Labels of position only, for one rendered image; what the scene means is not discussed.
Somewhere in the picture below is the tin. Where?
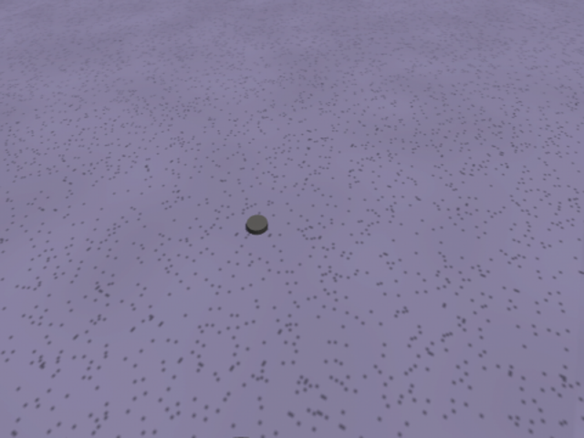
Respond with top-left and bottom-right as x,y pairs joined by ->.
246,214 -> 268,235

